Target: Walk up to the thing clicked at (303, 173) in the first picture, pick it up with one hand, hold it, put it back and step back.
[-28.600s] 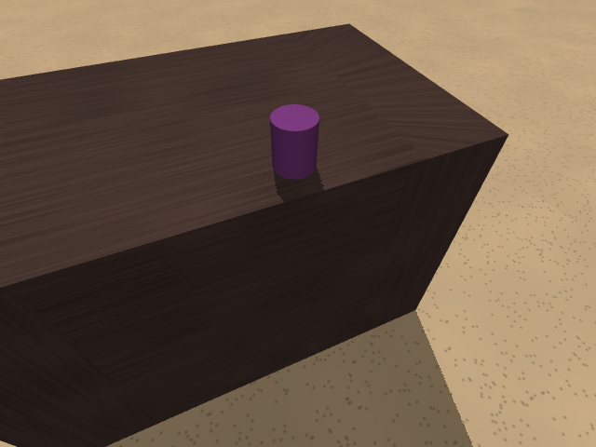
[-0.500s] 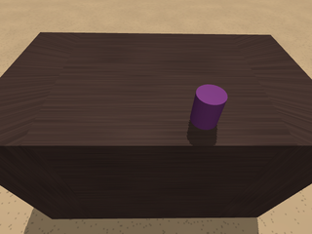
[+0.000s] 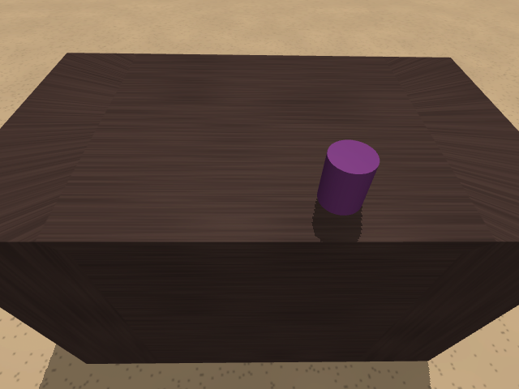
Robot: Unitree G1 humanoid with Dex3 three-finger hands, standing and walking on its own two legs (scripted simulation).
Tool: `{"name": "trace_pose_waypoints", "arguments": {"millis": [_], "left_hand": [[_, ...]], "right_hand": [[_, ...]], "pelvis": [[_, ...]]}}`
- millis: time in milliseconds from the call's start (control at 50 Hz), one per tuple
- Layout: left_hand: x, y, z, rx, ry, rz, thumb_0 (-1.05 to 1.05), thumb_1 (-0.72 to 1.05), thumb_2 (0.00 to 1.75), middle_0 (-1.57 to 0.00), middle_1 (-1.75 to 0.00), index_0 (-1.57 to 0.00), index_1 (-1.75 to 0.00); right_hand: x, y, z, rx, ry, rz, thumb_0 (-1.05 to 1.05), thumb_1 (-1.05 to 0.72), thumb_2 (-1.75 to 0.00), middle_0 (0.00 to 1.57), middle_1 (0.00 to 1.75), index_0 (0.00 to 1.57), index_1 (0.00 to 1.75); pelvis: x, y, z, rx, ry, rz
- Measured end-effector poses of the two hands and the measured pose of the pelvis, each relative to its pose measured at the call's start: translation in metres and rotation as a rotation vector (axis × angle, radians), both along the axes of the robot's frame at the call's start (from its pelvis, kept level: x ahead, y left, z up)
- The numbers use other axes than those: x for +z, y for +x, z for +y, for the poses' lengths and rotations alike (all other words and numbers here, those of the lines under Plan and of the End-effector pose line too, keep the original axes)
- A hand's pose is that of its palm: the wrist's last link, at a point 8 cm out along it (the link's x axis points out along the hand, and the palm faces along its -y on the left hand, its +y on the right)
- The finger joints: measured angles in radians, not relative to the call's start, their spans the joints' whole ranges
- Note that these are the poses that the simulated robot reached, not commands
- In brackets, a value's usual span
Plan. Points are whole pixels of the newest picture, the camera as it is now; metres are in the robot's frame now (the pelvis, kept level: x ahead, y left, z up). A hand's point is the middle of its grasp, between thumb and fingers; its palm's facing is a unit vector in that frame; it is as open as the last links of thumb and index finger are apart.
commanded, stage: stand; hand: right
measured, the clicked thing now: (345, 178) +0.45 -0.16 +0.07
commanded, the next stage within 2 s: step back in 0.74 s
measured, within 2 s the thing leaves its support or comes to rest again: neither
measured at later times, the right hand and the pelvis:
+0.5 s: hand out of the picture +0.08 -0.25 -0.15, palm faces -0.02 +0.94 -0.35, open 7.4 cm; pelvis +0.00 +0.00 +0.00, yaw +0 degrees
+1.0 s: hand out of the picture +0.08 -0.29 -0.17, palm faces -0.01 +0.93 -0.37, open 7.4 cm; pelvis -0.04 -0.02 -0.02, yaw +0 degrees
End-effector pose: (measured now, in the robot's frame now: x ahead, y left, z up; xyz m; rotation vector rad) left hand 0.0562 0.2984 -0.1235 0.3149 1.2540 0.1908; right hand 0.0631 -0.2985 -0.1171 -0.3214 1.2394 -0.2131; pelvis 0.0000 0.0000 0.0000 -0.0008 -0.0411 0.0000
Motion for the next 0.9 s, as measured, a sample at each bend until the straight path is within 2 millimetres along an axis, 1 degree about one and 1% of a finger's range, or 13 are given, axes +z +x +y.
{"name": "trace_pose_waypoints", "arguments": {"millis": [360, 740, 800, 900], "left_hand": [[0.000, 0.007, -0.001, -0.004, -0.001, -0.010, 0.00, 0.91, 0.90, -0.20, -0.30, -0.20, -0.30], [0.001, 0.009, -0.001, 0.000, 0.003, -0.007, 0.00, 0.91, 0.90, -0.20, -0.30, -0.20, -0.29], [0.000, 0.010, 0.002, 0.020, 0.008, -0.014, 0.00, 0.91, 0.90, -0.20, -0.30, -0.20, -0.30], [-0.003, 0.004, 0.008, 0.023, 0.044, -0.014, 0.00, 0.91, 0.90, -0.20, -0.30, -0.20, -0.30]], "right_hand": [[0.000, 0.006, 0.000, 0.001, 0.002, -0.007, 0.01, -0.91, -0.90, 0.20, 0.30, 0.21, 0.30], [0.000, 0.010, 0.000, 0.002, 0.002, -0.011, 0.01, -0.91, -0.90, 0.20, 0.30, 0.21, 0.30], [-0.002, 0.010, -0.003, 0.001, 0.002, -0.005, 0.01, -0.90, -0.90, 0.20, 0.30, 0.21, 0.30], [-0.007, 0.008, -0.014, 0.005, -0.009, -0.002, 0.01, -0.90, -0.90, 0.20, 0.30, 0.21, 0.30]], "pelvis": [[0.000, 0.003, -0.001, -0.001, -0.001, 0.001], [0.000, 0.006, -0.001, -0.002, 0.000, 0.001], [-0.003, 0.000, -0.002, -0.001, 0.000, 0.008], [-0.009, -0.019, -0.009, -0.001, 0.007, 0.014]]}}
